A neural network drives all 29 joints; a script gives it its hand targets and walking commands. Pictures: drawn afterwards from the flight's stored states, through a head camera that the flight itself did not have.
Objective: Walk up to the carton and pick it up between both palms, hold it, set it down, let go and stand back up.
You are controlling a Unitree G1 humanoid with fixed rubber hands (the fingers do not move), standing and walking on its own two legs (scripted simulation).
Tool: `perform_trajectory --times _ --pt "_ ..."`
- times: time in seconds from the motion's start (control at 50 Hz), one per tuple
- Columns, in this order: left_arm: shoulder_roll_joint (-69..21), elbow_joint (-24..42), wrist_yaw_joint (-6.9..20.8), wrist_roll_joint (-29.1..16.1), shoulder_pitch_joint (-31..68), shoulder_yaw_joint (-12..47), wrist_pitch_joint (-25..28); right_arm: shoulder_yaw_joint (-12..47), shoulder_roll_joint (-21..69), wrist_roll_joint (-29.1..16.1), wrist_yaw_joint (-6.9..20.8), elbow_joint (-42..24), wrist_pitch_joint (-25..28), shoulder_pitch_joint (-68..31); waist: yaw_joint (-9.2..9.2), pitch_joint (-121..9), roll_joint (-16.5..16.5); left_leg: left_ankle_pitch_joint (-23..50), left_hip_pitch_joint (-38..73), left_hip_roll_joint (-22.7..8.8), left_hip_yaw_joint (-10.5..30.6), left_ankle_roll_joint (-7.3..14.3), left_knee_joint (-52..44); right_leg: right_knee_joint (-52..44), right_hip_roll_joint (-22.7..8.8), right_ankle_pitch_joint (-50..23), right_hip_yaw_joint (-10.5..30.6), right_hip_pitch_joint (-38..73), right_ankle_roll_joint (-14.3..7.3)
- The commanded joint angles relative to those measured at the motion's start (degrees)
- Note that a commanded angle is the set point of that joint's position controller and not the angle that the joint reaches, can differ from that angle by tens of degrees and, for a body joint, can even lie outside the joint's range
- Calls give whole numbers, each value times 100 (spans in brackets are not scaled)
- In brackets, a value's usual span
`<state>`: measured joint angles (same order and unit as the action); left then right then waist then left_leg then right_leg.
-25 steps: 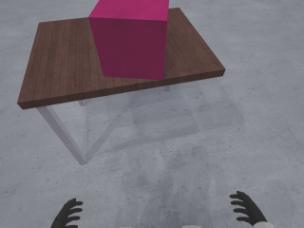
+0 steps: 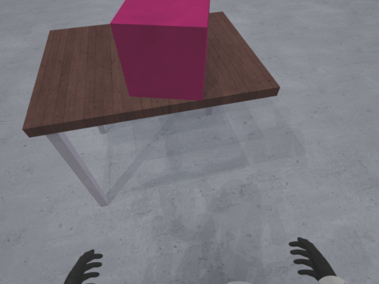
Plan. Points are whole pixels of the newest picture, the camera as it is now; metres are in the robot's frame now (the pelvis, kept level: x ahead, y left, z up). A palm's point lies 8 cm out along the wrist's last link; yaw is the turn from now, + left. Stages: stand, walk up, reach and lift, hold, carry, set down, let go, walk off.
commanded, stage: stand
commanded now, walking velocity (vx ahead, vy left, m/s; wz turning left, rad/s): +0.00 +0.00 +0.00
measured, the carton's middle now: (169, 42) +0.83 +0.06 +0.06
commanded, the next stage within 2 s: none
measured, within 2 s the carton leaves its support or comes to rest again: neither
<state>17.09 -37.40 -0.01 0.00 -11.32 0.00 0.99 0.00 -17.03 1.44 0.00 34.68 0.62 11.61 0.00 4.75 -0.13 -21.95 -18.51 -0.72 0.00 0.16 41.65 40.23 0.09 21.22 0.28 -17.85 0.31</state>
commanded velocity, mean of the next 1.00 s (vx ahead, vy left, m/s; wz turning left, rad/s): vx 0.00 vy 0.00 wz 0.00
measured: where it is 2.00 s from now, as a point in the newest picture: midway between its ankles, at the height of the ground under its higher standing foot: outside the picture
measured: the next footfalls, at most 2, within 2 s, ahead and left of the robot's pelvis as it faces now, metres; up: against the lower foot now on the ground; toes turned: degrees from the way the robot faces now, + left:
none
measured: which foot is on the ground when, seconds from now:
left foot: down 0.00-1.00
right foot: down 0.00-1.00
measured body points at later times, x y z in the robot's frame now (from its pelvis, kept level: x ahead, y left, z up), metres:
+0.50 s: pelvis -0.01 -0.01 +0.00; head +0.02 -0.01 +0.45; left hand +0.13 +0.26 -0.10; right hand +0.15 -0.27 -0.09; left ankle +0.00 +0.12 -0.72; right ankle +0.00 -0.13 -0.72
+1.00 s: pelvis -0.02 -0.02 +0.00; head +0.00 -0.02 +0.45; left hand +0.12 +0.25 -0.10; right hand +0.13 -0.28 -0.09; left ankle +0.00 +0.12 -0.72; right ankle +0.00 -0.13 -0.72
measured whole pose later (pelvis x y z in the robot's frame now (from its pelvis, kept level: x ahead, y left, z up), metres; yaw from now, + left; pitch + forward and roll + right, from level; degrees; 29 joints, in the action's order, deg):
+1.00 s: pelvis -0.02 -0.02 +0.00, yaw +0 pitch -3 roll +1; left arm 17.2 -40.6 0.2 0.0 -11.3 0.0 1.1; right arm 0.0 -17.5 1.4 0.0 37.4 1.0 11.6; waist 0.0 4.7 -0.1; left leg -19.0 -17.5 -0.7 0.0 0.2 39.1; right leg 40.2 0.1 19.5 0.3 -18.0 -0.8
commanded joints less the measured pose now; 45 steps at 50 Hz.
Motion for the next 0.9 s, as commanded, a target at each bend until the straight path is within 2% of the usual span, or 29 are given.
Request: perform_trajectory --times 0.0,0.02,0.04,0.08,0.1,0.14,0.18,0.22,0.28,0.3,0.4,0.42,0.48,0.5,0.52,0.54,0.58,0.62,0.66,0.68,0.7,0.72,0.74,0.76,0.78,0.8,0.82,0.86,0.88 --pt "1439 -14 -49 81 118 -525 244 -477 -1613 -6 -125 45 280 -199 69 -872 -267 1565 312 -482 519 451 -817 -555 -442 -1562 368 274 -511" --pt "1355 80 -67 106 349 -506 207 -344 -1252 -32 -100 -20 244 -278 -71 -953 -521 1619 410 -458 475 381 -886 -561 -503 -1535 398 138 -525" --pt "1396 -13 -26 41 180 -529 208 -439 -1451 -78 -60 99 306 -50 -157 -960 -357 1582 445 -498 484 401 -829 -568 -430 -1526 379 202 -482" --pt "1379 -68 -16 53 -20 -526 199 -428 -1395 -6 -33 39 280 -362 127 -833 -540 1301 96 -700 780 490 -1103 -401 -354 -1232 233 349 -436" --pt "1460 -34 -39 138 265 -532 188 -403 -1368 19 -68 -24 273 -108 -26 -531 -432 1207 -30 -554 680 464 -1022 -563 -438 -1292 368 233 -481" --pt "1384 -66 0 64 121 -538 185 -424 -1432 -37 -83 68 322 -265 107 -1051 -368 1410 288 -580 690 428 -1160 -563 -452 -1255 382 524 -489" --pt "1352 -109 20 31 4 -526 206 -440 -1552 -20 -58 86 327 -115 86 -1159 -508 1620 420 -655 708 466 -1145 -576 -430 -1371 254 599 -453" --pt "1362 -39 -47 116 324 -524 142 -393 -1330 -63 -52 -9 350 -454 63 -722 -278 1365 211 -714 891 407 -1263 -555 -423 -1470 281 323 -493" --pt "1448 -160 -23 72 234 -518 211 -443 -1319 -50 -54 16 300 -385 -13 -1079 -400 1447 465 -507 462 390 -937 -644 -545 -1454 489 290 -518" --pt "1302 -182 8 73 226 -479 221 -387 -1316 -38 -88 100 296 -200 66 -977 -138 1434 326 -607 733 460 -1006 -641 -555 -1411 507 500 -530" --pt "1405 -82 2 123 539 -510 268 -443 -1444 -26 -71 50 337 -316 -113 -877 -194 1127 447 -456 526 370 -1055 -919 -608 -1430 684 183 -589" --pt "1323 -124 14 52 390 -590 244 -466 -1451 -9 -56 170 331 -178 3 -1043 -363 1361 581 -451 505 409 -985 -901 -602 -1420 614 300 -528" --pt "1423 -241 -40 22 166 -483 252 -444 -1512 -5 -85 187 271 -211 76 -901 -106 1511 539 -559 700 441 -1015 -833 -574 -1685 633 273 -570" --pt "1505 -200 -21 75 210 -537 237 -472 -1465 -60 -110 152 265 -272 -16 -987 62 1360 556 -457 462 348 -908 -883 -579 -1425 588 285 -545" --pt "1423 -195 -38 88 242 -544 257 -408 -1210 -5 -102 146 263 -303 0 -718 -302 1474 522 -450 479 368 -843 -968 -661 -1492 763 119 -575" --pt "1577 -297 -16 95 38 -493 286 -385 -1298 -67 -93 247 247 -107 -45 -789 47 1470 505 -474 568 380 -904 -922 -635 -1465 728 191 -610" --pt "1363 -123 -12 65 419 -519 246 -386 -1362 -42 -81 287 259 -221 -19 -766 -198 1373 512 -479 662 352 -1231 -783 -545 -1195 567 165 -522" --pt "1535 -193 -32 49 415 -559 230 -450 -1329 -43 -36 35 335 -508 1 -1040 -19 1203 444 -475 575 361 -1010 -867 -589 -1285 605 284 -529" --pt "1294 -251 -16 77 299 -488 188 -379 -1298 -52 -53 250 365 -366 79 -1010 -573 1524 496 -464 568 355 -963 -903 -638 -1480 743 461 -615" --pt "1522 -206 11 41 281 -540 243 -380 -1302 -103 -60 309 353 -129 -99 -882 29 1522 532 -488 577 324 -1019 -947 -632 -1688 716 375 -598" --pt "1546 -268 -2 49 320 -544 236 -361 -1305 -65 -93 320 295 -131 40 -800 242 1461 397 -451 480 322 -1071 -928 -630 -1568 628 412 -559" --pt "1264 -112 -5 26 301 -527 238 -422 -1554 -25 -69 353 289 -238 56 -1074 -126 1386 566 -478 474 357 -1035 -911 -559 -1499 649 381 -506" --pt "1404 -285 21 42 195 -518 257 -461 -1481 10 -87 324 288 -265 -14 -970 -56 1386 507 -556 688 420 -1075 -907 -592 -1383 728 293 -545" --pt "1443 -295 3 1 193 -522 244 -484 -1648 -12 -104 304 242 -388 159 -879 -402 1133 350 -597 735 422 -1292 -970 -511 -1049 556 389 -468" --pt "1478 -242 -59 130 394 -592 240 -373 -1324 -31 -48 212 253 -496 51 -869 -362 962 312 -518 615 320 -1378 -939 -542 -921 639 334 -517" --pt "1267 -207 -17 62 491 -469 229 -323 -1269 -33 -52 169 313 -567 164 -864 -128 948 265 -543 729 395 -1290 -876 -502 -1043 594 431 -526" --pt "1347 -255 8 93 421 -511 234 -337 -1245 -58 -48 175 336 -628 37 -796 -368 1045 361 -553 695 390 -1296 -959 -521 -974 677 273 -551" --pt "1414 -290 -4 87 118 -499 248 -369 -1327 -48 -19 307 320 -503 172 -828 -84 1031 219 -513 676 382 -1297 -946 -492 -1041 562 418 -516" --pt "1474 -294 -1 161 464 -537 241 -401 -1340 -33 -57 273 307 -388 2 -889 -106 1081 451 -403 500 291 -1206 -1070 -539 -1050 705 231 -543"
